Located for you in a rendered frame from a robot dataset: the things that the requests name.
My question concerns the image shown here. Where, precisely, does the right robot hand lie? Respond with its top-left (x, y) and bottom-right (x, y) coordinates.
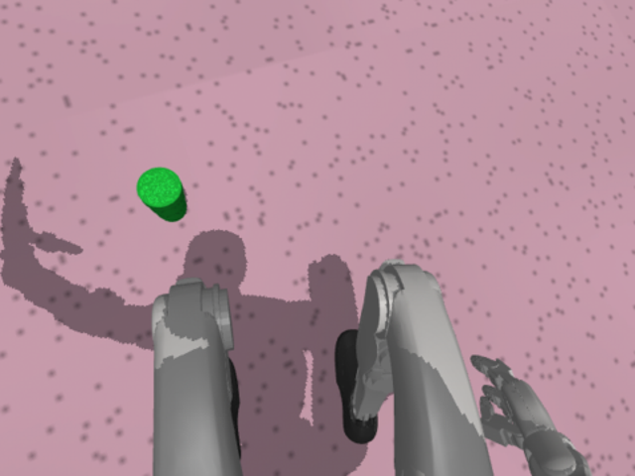
top-left (470, 355), bottom-right (557, 450)

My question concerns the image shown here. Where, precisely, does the cup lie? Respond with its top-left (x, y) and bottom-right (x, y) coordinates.
top-left (137, 168), bottom-right (187, 222)

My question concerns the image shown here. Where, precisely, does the right robot arm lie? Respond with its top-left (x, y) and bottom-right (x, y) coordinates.
top-left (523, 430), bottom-right (592, 476)

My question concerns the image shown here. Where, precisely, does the right robot foot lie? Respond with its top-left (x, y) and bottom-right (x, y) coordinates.
top-left (335, 329), bottom-right (378, 444)

